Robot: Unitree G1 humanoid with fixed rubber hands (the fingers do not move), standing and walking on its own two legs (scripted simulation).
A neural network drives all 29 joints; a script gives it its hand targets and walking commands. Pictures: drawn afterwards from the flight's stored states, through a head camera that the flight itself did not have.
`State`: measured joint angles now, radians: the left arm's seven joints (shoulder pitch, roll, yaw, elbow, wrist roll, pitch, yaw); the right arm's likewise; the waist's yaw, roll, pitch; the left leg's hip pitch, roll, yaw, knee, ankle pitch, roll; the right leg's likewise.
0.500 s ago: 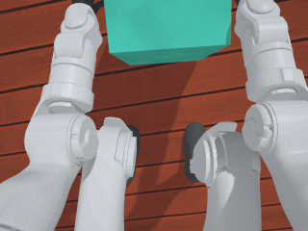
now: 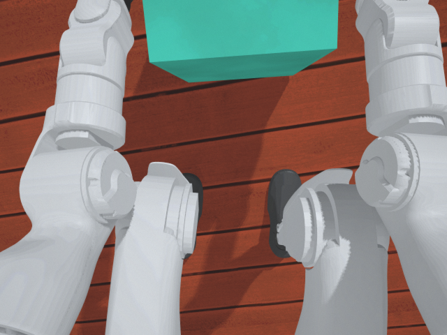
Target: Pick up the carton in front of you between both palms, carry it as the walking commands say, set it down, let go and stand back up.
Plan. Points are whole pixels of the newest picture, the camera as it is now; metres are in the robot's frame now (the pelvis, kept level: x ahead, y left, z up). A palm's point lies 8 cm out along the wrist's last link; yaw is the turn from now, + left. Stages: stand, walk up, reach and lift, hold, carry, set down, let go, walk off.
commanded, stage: set down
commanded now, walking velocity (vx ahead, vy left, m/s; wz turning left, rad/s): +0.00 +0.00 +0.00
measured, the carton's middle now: (237, 0) +0.55 -0.01 -0.23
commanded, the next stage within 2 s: let go in 1.52 s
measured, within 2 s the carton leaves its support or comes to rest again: neither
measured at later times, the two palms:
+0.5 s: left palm out of the picture +0.55 +0.18 -0.17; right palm out of the picture +0.57 -0.21 -0.17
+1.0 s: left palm out of the picture +0.55 +0.17 +0.00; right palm out of the picture +0.58 -0.21 +0.00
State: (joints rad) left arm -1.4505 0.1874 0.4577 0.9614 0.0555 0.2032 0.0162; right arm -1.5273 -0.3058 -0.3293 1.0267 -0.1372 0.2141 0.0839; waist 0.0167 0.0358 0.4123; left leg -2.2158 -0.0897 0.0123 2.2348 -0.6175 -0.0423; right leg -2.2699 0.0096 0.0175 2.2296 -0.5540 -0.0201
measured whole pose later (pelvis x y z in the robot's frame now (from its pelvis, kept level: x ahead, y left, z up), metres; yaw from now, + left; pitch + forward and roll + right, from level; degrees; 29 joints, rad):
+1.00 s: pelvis +0.01 +0.00 +0.11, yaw -1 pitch +45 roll +2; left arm -1.29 0.23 0.29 0.89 -0.10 0.17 0.15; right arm -1.43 -0.44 -0.17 1.09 0.06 0.16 -0.02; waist 0.06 0.00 0.09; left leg -2.08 -0.06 0.00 1.85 -0.56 -0.03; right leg -2.12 0.03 0.03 1.84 -0.50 -0.01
